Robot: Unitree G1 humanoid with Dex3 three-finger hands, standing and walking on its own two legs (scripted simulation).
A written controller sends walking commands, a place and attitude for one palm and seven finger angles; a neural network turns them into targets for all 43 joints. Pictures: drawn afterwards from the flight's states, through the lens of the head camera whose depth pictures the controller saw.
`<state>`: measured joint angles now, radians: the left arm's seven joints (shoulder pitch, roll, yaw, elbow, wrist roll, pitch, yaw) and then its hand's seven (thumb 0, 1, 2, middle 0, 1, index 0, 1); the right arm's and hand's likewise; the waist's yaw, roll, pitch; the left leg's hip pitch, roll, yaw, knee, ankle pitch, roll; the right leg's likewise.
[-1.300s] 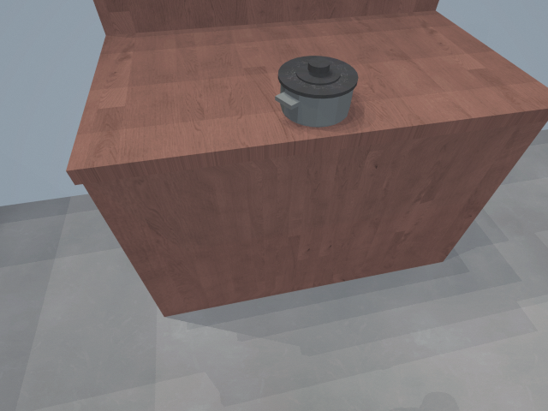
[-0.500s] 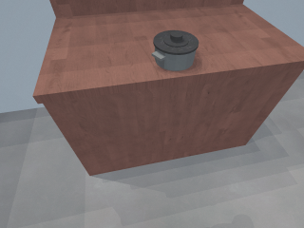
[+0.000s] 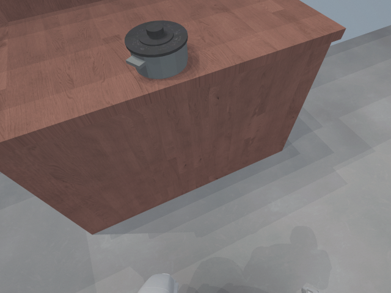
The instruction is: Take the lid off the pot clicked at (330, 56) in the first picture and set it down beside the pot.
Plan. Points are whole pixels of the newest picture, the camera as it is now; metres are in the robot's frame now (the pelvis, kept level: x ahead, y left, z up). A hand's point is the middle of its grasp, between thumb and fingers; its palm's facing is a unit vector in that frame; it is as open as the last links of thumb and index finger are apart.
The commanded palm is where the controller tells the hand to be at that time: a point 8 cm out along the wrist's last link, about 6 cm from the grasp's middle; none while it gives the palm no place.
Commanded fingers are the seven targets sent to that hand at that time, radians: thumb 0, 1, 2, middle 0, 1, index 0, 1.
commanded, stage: walk to a spot facing it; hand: left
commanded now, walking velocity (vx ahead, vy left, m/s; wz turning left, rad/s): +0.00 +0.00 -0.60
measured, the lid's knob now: (154, 29) +0.74 +0.18 +0.13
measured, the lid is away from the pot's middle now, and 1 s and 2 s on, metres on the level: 0.00 0.00 0.00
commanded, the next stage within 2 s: none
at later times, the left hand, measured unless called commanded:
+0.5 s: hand (107, 266) +0.18 +0.25 -0.16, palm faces -0.26 -0.93 -0.24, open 7.4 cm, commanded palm none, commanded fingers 0.00 0.90 0.90 -0.20 -0.30 -0.20 -0.30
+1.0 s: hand (165, 251) +0.22 +0.11 -0.16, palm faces -0.59 -0.77 -0.22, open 7.4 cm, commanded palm none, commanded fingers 0.00 0.90 0.90 -0.20 -0.30 -0.20 -0.30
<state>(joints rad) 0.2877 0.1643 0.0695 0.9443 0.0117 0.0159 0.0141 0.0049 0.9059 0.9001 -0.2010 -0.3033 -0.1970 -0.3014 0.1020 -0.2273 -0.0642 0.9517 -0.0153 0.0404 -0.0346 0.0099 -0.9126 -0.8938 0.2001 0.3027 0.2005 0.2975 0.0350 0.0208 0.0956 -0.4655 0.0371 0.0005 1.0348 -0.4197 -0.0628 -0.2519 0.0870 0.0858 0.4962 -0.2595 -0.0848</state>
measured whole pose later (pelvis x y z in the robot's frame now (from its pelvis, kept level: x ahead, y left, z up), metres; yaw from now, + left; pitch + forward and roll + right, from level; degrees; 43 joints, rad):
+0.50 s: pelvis +0.02 +0.06 +0.00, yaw -19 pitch +1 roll -1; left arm 0.17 0.30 0.10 0.87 0.02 0.07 -0.03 0.01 0.91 0.90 -0.20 -0.30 -0.19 -0.30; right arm 0.21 -0.19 0.00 0.86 -0.02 0.01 -0.03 0.01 -0.91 -0.89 0.20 0.30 0.20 0.30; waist 0.02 -0.05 0.10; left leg -0.21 0.04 0.08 0.46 -0.26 0.02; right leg -0.51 -0.01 0.04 1.11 -0.41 0.07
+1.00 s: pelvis +0.01 +0.02 -0.01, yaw -38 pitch +0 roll +0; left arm 0.15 0.21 0.05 0.85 0.02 0.05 -0.01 0.01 0.90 0.90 -0.20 -0.30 -0.20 -0.30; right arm 0.21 -0.23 -0.05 0.89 -0.01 0.04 -0.03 0.01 -0.91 -0.89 0.20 0.30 0.20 0.30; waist -0.02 -0.01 0.09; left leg -0.40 0.05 0.04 0.83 -0.43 -0.07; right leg -0.30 0.06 0.10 0.54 -0.24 -0.02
